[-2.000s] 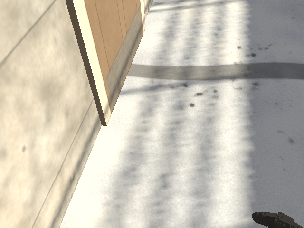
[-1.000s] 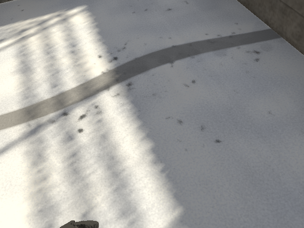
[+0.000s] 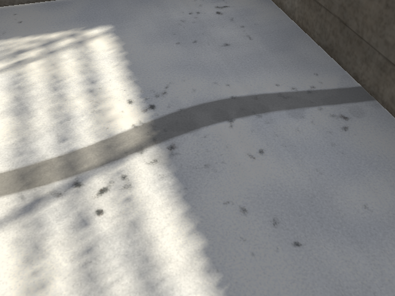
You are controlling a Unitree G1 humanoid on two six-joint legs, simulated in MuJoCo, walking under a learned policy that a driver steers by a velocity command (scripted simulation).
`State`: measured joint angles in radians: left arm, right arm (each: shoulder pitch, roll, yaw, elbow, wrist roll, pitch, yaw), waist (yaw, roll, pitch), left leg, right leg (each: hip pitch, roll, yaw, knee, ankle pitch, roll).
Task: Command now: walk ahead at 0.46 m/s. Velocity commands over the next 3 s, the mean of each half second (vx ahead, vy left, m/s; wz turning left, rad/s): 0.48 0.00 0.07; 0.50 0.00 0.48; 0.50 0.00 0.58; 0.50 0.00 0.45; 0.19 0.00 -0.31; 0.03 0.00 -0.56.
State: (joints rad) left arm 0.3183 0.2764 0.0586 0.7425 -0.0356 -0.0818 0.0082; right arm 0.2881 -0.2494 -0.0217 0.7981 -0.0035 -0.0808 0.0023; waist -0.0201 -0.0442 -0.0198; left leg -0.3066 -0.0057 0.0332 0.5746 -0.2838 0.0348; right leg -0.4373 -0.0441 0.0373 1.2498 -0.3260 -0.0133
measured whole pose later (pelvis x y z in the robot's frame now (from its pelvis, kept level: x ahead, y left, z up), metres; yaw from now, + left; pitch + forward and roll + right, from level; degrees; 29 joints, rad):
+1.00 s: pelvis +0.57 +0.02 -0.02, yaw +18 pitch +1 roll -1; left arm 0.26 0.28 0.06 0.82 -0.02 -0.08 0.01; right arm 0.14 -0.28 -0.07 0.68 0.02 -0.05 0.04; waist 0.00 0.01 0.07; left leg -0.49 -0.07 0.05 0.65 -0.19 0.12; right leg -0.21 -0.04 -0.05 1.15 -0.48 0.00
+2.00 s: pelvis +1.02 +0.27 +0.00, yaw +50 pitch +1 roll -1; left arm 0.28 0.34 0.04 0.85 -0.04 -0.10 -0.03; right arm 0.13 -0.28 -0.03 0.59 -0.01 -0.04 0.02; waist 0.04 -0.01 0.08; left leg -0.42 0.00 0.02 0.59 -0.19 0.05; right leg -0.27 -0.03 -0.02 1.07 -0.50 -0.01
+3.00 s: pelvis +1.17 +0.42 +0.01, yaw +18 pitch +1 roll -1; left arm 0.21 0.37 0.09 0.58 -0.02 0.06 0.01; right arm 0.17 -0.30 -0.06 0.75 -0.02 -0.01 -0.04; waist 0.00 -0.05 0.04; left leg -0.25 0.03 -0.02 0.47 -0.23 -0.01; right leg -0.53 0.11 0.10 1.10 -0.42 0.05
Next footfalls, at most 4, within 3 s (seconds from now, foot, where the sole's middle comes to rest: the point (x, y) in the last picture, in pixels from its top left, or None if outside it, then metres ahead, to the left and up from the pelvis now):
0.36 right None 0.40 -0.14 -0.77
0.92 left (160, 253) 0.68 0.12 -0.77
1.42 right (175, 178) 1.02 0.07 -0.77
1.92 left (89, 178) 1.02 0.43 -0.77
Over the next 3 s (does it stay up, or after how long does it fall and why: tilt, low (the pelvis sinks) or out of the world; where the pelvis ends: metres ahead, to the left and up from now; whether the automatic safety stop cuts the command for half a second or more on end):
stays up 1.17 0.42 0.01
